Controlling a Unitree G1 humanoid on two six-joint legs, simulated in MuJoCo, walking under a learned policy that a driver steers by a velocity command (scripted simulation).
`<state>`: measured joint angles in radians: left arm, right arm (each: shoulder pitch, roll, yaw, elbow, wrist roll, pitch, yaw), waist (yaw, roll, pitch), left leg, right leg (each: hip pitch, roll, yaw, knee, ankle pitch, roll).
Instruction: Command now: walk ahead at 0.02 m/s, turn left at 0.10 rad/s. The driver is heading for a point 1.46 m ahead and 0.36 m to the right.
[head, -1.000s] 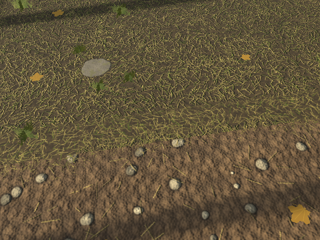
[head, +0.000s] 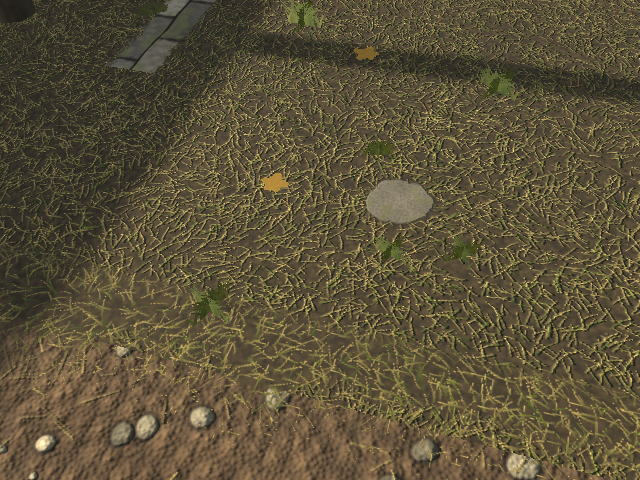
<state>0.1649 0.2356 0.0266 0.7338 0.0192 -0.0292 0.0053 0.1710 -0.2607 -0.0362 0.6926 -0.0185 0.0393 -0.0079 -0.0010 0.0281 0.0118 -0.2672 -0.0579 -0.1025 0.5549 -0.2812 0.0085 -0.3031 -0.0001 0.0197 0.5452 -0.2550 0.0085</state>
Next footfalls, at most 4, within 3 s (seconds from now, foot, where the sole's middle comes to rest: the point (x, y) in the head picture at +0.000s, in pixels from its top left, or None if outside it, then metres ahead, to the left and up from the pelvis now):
1.98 right None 0.41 -0.14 -0.77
2.52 left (301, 380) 0.73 0.10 -0.77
3.00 right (416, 320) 0.88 -0.18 -0.77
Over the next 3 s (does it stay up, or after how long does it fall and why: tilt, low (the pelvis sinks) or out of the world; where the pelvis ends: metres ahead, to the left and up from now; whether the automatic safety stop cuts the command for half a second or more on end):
stays up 0.76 -0.04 -0.01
